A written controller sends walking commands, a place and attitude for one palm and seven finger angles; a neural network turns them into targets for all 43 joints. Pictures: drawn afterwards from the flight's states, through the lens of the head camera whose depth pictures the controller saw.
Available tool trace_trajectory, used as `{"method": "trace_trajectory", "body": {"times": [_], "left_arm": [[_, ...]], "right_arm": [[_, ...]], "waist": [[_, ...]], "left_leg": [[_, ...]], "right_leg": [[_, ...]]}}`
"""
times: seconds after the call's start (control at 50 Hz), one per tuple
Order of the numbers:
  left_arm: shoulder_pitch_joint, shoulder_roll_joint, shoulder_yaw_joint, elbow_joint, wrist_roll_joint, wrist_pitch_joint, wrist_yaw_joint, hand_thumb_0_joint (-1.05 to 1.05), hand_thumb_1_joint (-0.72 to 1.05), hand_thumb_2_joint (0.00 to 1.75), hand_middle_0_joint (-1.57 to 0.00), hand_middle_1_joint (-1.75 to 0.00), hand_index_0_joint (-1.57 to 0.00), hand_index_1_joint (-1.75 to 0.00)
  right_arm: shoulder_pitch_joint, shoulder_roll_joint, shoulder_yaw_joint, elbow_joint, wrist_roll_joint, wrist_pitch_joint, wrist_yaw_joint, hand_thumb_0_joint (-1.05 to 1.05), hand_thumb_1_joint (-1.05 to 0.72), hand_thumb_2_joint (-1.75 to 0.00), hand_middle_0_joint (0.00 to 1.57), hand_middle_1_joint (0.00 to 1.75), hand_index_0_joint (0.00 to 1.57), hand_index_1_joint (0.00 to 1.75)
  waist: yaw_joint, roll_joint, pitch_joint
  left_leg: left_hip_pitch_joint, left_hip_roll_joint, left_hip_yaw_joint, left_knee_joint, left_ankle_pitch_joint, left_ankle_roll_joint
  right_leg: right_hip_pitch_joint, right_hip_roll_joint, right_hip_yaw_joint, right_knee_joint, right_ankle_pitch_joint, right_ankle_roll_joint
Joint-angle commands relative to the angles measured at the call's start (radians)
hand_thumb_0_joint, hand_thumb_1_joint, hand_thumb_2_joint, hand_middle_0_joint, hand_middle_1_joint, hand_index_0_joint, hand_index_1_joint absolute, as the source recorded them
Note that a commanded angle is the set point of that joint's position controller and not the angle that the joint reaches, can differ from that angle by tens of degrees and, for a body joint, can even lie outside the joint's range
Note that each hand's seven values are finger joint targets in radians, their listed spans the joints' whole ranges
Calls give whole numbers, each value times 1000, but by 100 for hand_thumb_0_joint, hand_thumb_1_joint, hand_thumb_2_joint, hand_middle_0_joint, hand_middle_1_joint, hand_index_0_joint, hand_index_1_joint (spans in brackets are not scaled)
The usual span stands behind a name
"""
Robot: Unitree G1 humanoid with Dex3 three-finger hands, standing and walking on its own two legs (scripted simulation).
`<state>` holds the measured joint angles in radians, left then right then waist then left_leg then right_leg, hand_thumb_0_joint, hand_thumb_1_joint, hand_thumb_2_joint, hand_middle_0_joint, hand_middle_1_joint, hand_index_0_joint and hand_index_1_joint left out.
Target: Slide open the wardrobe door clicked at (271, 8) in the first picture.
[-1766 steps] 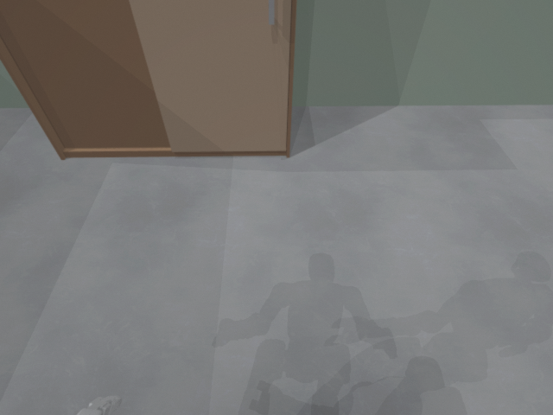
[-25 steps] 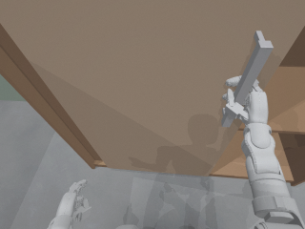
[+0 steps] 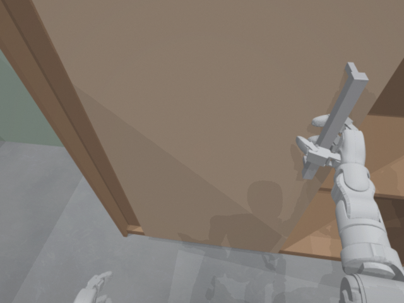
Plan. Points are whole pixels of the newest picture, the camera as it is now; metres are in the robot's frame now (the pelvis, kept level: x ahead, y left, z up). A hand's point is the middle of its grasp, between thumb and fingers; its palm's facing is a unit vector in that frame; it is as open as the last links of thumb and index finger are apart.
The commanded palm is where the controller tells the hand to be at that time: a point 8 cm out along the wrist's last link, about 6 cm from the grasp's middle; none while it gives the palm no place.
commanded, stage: loosen the grip on the handle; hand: right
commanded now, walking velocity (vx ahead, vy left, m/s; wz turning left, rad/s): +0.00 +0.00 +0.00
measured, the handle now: (325, 129) +0.46 -0.21 +0.11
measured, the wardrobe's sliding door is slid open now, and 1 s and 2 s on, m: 0.51 0.51 0.51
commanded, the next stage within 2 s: slip the hand off the handle in 0.36 s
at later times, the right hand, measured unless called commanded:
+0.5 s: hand (315, 149) +0.42 -0.19 +0.09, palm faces +0.17 +0.97 -0.15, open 13.9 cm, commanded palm +0.38 -0.24 +0.10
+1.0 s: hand (357, 154) +0.41 -0.27 +0.10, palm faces +0.28 +0.95 -0.17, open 14.3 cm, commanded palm +0.38 -0.30 +0.10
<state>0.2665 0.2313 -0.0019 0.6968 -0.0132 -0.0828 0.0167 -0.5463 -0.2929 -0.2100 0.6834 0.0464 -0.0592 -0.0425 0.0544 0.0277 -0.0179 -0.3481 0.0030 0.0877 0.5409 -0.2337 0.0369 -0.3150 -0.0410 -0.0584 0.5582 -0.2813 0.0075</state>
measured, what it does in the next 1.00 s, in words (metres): stands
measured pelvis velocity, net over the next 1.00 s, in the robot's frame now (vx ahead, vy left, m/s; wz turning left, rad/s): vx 0.01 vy -0.02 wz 0.01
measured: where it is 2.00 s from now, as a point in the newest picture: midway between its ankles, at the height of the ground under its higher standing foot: outside the picture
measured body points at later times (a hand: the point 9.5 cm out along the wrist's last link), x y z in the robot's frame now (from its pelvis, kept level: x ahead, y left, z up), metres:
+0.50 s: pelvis +0.00 -0.01 +0.00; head +0.03 -0.01 +0.44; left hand +0.07 +0.25 -0.12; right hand +0.40 -0.24 +0.10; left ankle +0.03 +0.10 -0.73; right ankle +0.00 -0.12 -0.73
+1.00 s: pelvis +0.01 -0.02 +0.00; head +0.04 -0.03 +0.44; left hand +0.11 +0.24 -0.11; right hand +0.39 -0.32 +0.11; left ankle +0.03 +0.10 -0.73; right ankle +0.00 -0.12 -0.73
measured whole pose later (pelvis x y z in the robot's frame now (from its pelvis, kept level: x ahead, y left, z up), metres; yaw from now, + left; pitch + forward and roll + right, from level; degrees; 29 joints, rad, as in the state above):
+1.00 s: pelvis +0.01 -0.02 +0.00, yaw +0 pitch +4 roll +1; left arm 0.28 0.25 -0.01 0.70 -0.02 -0.05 0.05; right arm -0.46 -0.40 -0.30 0.64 0.07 -0.12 -0.01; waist 0.04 0.00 -0.02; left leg -0.39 0.01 0.07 0.57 -0.25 0.01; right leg -0.37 -0.02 -0.05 0.62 -0.32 -0.02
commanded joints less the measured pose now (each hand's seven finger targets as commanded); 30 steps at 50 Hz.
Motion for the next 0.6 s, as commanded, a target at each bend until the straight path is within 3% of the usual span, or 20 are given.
{"method": "trace_trajectory", "body": {"times": [0.0, 0.02, 0.06, 0.1, 0.14, 0.16, 0.18, 0.22, 0.26, 0.32, 0.36, 0.42, 0.46, 0.52, 0.54, 0.56, 0.58], "left_arm": [[-2, 163, 64, -120, 2, -31, -12, 0, 90, 90, -20, -30, -20, -30], [-8, 164, 63, -125, 0, -30, -12, 0, 90, 90, -20, -30, -20, -30], [-8, 169, 68, -128, -7, -31, -7, 0, 90, 90, -20, -30, -20, -30], [-6, 171, 73, -122, -15, -35, -7, 0, 90, 90, -20, -30, -20, -30], [5, 174, 77, -106, -17, -31, -9, 0, 90, 90, -20, -30, -20, -30], [-3, 178, 82, -118, -19, -30, -9, 0, 90, 90, -20, -30, -20, -30], [-3, 171, 83, -118, -19, -26, -10, 0, 90, 90, -20, -30, -20, -30], [11, 168, 76, -104, -21, -31, -9, 0, 90, 90, -20, -30, -20, -30], [10, 180, 74, -96, -19, -32, -4, 0, 90, 90, -20, -30, -20, -30], [14, 180, 73, -92, -19, -35, 0, 0, 90, 90, -20, -30, -20, -30], [17, 179, 74, -85, -15, -36, 2, 0, 90, 90, -20, -30, -20, -30], [28, 171, 73, -84, -13, -41, -2, 0, 90, 90, -20, -30, -20, -30], [38, 181, 69, -72, -5, -36, 3, 0, 90, 90, -20, -30, -20, -30], [29, 174, 66, -84, -4, -28, 6, 0, 90, 90, -20, -30, -20, -30], [23, 169, 61, -88, -5, -27, 8, 0, 90, 90, -20, -30, -20, -30], [23, 172, 61, -87, -3, -23, 12, 0, 90, 90, -20, -30, -20, -30], [19, 171, 58, -90, -3, -20, 14, 0, 90, 90, -20, -30, -20, -30]], "right_arm": [[-391, -206, -30, -180, -44, -115, -36, 0, 55, -20, 42, 137, 42, 137], [-404, -185, -12, -168, -32, -121, -35, 0, 55, -20, 41, 135, 41, 135], [-428, -204, -29, -153, -6, -133, -30, 0, 55, -20, 38, 132, 38, 132], [-489, -192, -4, -138, 11, -140, -18, 0, 55, -20, 36, 128, 36, 128], [-505, -219, -19, -116, 11, -148, -20, 0, 55, -20, 33, 125, 33, 125], [-509, -295, -73, -205, 5, -158, -27, 0, 55, -20, 32, 123, 32, 123], [-518, -276, -45, -211, -4, -157, -31, 0, 55, -20, 30, 122, 30, 122], [-501, -219, -11, -183, -2, -159, -38, 0, 55, -20, 28, 118, 28, 118], [-456, -258, -54, -144, 6, -157, -49, 0, 55, -20, 25, 115, 25, 115], [-458, -241, -42, -155, 14, -157, -50, 0, 55, -20, 25, 115, 25, 115], [-451, -246, -47, -181, 11, -161, -51, 0, 55, -20, 25, 115, 25, 115], [-424, -175, -6, -226, 12, -159, -59, 0, 55, -20, 25, 115, 25, 115], [-379, -228, -63, -179, 8, -150, -66, 0, 55, -20, 25, 115, 25, 115], [-349, -240, -81, -211, 8, -142, -61, 0, 55, -20, 25, 115, 25, 115], [-367, -219, -61, -223, 10, -139, -57, 0, 55, -20, 25, 115, 25, 115], [-342, -255, -97, -214, 7, -134, -59, 0, 55, -20, 25, 115, 25, 115], [-346, -261, -104, -222, 8, -131, -59, 0, 55, -20, 25, 115, 25, 115]], "waist": [[7, -45, -200], [14, 5, -202], [13, 62, -214], [28, 68, -213], [21, 36, -217], [-7, -12, -298], [0, -38, -319], [10, -33, -272], [8, 6, -226], [11, 26, -224], [7, -1, -250], [8, -45, -281], [1, -16, -267], [-13, -12, -292], [-5, -14, -276], [-18, -8, -274], [-15, -9, -274]], "left_leg": [[48, 5, -94, -58, 6, -7], [51, 12, -110, -71, -43, -14], [70, 22, -147, -99, -147, -19], [60, 38, -193, -131, -245, -26], [69, 47, -214, -137, -273, -23], [123, 44, -221, -124, -245, -16], [138, 44, -220, -118, -215, -18], [95, 25, -178, -108, -186, -16], [84, 22, -175, -116, -190, -17], [86, 19, -159, -113, -154, -23], [88, 8, -135, -93, -103, -19], [74, -11, -83, -50, 43, -14], [70, -14, -72, -36, 89, -13], [96, -13, -65, -19, 142, -14], [86, -13, -62, -19, 145, -15], [92, -16, -61, -18, 147, -12], [96, -13, -61, -16, 159, -14]], "right_leg": [[-32, 37, 39, -36, 34, -38], [-53, 42, 35, -32, -4, -42], [-82, 43, 33, -28, -60, -43], [-101, 44, 29, -12, -102, -43], [-120, 45, 30, -4, -107, -38], [-93, 45, 30, -11, -82, -41], [-83, 47, 30, -15, -71, -44], [-70, 46, 36, -28, -76, -46], [-94, 46, 42, -29, -80, -46], [-81, 44, 38, -38, -59, -50], [-52, 42, 44, -42, -30, -50], [17, 39, 52, -46, 69, -46], [3, 39, 58, -38, 109, -44], [12, 37, 55, -39, 159, -39], [15, 35, 56, -42, 163, -38], [10, 34, 58, -40, 170, -38], [10, 33, 57, -42, 180, -36]]}}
